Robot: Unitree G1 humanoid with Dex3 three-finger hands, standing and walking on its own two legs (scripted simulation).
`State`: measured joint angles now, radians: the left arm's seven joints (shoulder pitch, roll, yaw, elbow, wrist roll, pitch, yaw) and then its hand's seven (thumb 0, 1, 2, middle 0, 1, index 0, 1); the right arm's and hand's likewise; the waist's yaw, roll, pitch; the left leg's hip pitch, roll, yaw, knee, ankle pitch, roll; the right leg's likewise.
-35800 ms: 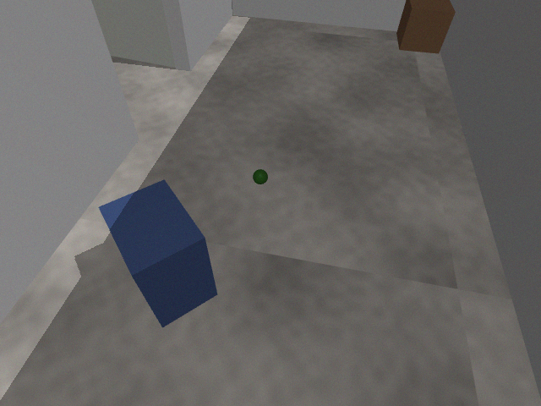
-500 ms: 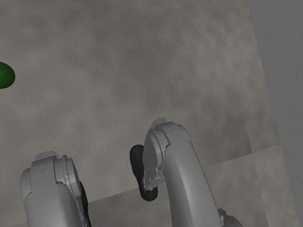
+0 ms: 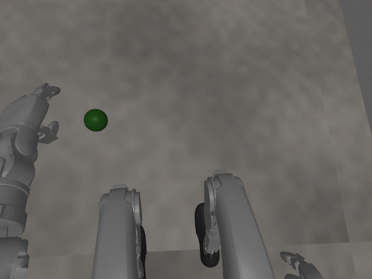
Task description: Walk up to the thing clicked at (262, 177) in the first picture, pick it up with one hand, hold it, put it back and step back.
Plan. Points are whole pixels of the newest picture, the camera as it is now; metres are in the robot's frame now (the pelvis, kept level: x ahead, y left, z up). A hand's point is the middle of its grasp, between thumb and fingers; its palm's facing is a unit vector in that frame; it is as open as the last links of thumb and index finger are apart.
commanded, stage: home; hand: left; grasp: from above
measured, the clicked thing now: (96, 120) +0.56 +0.23 -0.40
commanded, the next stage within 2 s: none
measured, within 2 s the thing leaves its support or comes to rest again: neither
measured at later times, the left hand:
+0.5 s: hand (36, 181) +0.31 +0.19 +0.09, palm faces -0.01 -0.93 -0.36, open 7.4 cm
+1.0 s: hand out of the picture +0.23 +0.18 +0.24, palm faces +0.14 -0.97 -0.21, open 7.3 cm
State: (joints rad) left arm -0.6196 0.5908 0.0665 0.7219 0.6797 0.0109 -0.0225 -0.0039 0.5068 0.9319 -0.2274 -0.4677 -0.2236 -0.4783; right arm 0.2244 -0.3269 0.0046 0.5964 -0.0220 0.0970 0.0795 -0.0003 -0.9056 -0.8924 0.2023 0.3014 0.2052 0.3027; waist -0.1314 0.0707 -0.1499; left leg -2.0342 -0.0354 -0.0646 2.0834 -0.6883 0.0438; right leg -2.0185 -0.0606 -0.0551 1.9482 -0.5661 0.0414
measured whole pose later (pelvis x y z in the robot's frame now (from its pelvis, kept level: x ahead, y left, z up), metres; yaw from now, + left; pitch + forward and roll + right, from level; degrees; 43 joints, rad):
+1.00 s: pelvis +0.08 -0.01 +0.28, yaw +4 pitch +10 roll -3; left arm 0.51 0.22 0.03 -0.11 -0.06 0.43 0.04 0.01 0.91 0.90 -0.20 -0.30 -0.21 -0.30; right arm 0.29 -0.22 0.04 0.52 0.02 -0.20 -0.18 0.01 -0.91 -0.89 0.20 0.30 0.21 0.30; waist -0.04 0.06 -0.18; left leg -0.66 0.01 -0.05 1.00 -0.51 0.01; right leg -0.67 -0.01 -0.06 0.90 -0.41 0.02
